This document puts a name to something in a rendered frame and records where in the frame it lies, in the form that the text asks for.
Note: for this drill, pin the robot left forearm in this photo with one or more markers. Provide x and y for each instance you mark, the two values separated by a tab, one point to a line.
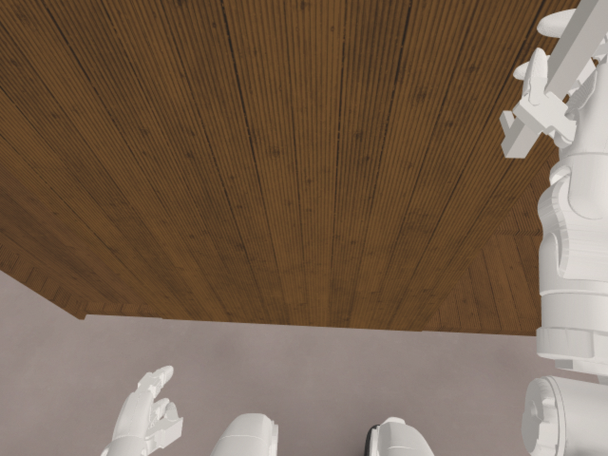
126	446

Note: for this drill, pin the robot left hand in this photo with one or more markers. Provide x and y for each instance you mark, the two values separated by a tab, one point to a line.
141	417

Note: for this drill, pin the robot thigh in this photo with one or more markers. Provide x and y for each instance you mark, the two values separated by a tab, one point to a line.
250	434
396	439

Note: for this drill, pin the robot right hand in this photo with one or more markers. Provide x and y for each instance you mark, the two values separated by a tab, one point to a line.
588	101

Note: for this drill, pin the right robot thigh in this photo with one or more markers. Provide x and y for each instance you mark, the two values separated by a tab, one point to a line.
396	439

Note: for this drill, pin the wardrobe door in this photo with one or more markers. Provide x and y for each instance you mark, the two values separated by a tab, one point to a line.
324	163
30	230

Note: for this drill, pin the right robot upper arm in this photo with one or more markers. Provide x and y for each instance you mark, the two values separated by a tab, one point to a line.
565	417

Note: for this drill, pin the handle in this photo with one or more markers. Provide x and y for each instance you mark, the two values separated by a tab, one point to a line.
580	39

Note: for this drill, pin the robot right forearm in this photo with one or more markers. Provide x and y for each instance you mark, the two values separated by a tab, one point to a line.
573	265

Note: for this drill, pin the left robot thigh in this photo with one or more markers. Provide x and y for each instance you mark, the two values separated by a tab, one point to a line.
250	434

